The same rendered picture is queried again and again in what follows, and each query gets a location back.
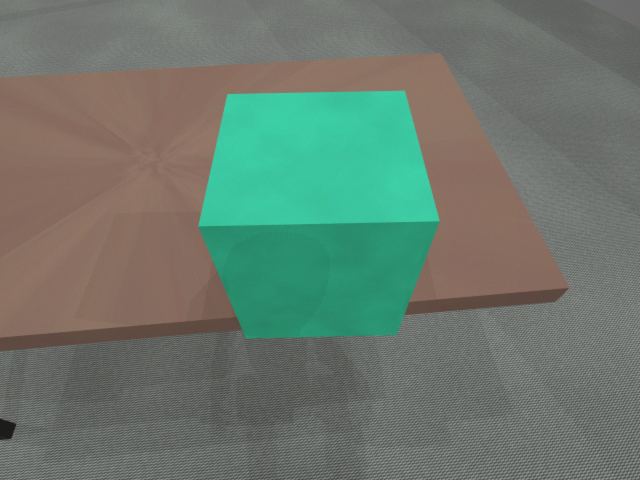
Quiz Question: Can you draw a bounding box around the table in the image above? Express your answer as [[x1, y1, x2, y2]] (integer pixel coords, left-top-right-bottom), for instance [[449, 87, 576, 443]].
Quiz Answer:
[[0, 53, 570, 440]]

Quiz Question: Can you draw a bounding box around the carton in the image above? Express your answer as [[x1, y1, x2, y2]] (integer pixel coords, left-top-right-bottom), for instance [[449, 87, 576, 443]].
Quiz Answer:
[[198, 91, 440, 339]]

